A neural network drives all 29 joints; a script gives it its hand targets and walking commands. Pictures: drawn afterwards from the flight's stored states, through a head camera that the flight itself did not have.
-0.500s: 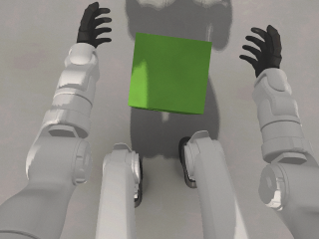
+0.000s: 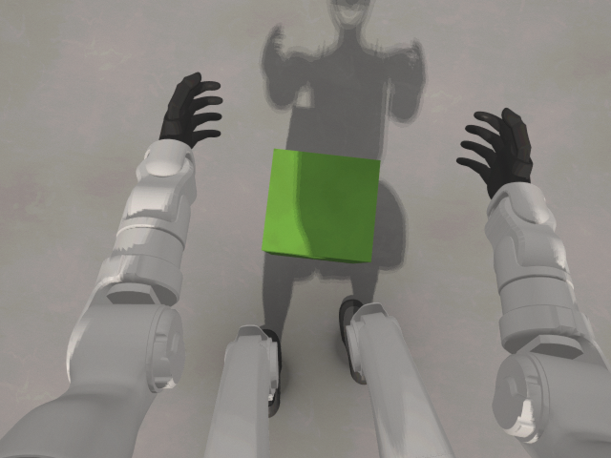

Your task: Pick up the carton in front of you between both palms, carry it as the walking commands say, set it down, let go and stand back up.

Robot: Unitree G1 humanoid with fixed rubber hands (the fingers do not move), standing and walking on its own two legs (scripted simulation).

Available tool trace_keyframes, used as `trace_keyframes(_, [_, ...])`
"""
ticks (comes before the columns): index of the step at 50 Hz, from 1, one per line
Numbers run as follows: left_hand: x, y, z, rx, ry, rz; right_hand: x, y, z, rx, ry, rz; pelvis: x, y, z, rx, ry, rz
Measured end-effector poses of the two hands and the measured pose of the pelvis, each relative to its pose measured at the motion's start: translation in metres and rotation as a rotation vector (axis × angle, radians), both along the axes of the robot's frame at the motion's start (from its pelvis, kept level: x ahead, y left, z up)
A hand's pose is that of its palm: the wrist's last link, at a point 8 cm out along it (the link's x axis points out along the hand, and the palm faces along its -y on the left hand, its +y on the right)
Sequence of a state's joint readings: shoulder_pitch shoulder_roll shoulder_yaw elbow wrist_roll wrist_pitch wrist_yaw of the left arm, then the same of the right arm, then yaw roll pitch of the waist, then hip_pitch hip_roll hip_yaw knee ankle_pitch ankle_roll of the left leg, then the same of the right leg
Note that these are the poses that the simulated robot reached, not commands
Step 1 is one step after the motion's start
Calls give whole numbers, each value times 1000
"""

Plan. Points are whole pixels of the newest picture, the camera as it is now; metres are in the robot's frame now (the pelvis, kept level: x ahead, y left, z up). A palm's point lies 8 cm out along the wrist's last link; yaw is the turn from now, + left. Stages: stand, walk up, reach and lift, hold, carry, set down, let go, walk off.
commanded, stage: let go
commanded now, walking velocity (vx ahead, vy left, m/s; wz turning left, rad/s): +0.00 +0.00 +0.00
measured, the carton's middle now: (318, 213) +0.45 -0.06 -0.49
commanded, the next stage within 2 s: stand in 1.30 s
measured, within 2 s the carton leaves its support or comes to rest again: neither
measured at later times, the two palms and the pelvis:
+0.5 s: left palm (99, 250) +0.37 +0.17 +0.02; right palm out of the picture +0.31 -0.27 +0.03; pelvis +0.06 -0.02 +0.12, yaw +0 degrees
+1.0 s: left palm out of the picture +0.26 +0.25 +0.10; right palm out of the picture +0.26 -0.22 +0.10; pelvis +0.10 +0.01 +0.16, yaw -1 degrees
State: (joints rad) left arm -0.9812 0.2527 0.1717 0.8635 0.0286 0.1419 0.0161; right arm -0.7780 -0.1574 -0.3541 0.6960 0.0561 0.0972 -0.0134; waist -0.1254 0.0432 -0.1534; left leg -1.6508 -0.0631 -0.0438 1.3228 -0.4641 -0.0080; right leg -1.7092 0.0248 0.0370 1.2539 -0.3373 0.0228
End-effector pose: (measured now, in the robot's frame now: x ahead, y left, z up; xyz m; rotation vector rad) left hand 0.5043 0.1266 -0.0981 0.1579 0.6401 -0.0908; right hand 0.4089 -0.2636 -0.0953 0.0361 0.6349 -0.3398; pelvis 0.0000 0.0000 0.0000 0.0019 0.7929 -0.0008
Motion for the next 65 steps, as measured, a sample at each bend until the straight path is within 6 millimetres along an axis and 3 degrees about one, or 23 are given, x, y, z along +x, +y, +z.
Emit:
trace_keyframes(4, [-6,3,18,12,5,13,-2,1,17,-11,12,31,5,-2,18,3,-15,1])
trace_keyframes(8, [-25,9,34,43,19,46,-13,4,33,-33,47,98,12,-5,38,7,-48,2])
trace_keyframes(17, [-103,31,78,91,80,138,-65,0,83,-72,155,250,38,-15,90,19,-211,2])
trace_keyframes(25, [-137,43,120,83,87,124,-102,-6,130,-78,172,269,64,-21,121,12,-368,-8])
trace_keyframes(36, [-191,74,164,79,103,117,-154,16,180,-74,180,253,93,-11,154,-8,-593,-12])
trace_keyframes(44, [-231,105,188,86,119,140,-158,34,190,-72,173,284,99,5,163,-23,-732,-9])
trace_keyframes(50, [-248,119,196,85,131,152,-152,44,191,-76,167,309,97,13,164,-22,-805,-5])
trace_keyframes(56, [-251,117,197,75,137,147,-155,44,191,-78,180,309,93,13,163,-21,-847,-4])
trace_keyframes(65, [-254,104,192,83,129,154,-163,24,196,-123,207,261,88,4,160,-21,-861,-18])
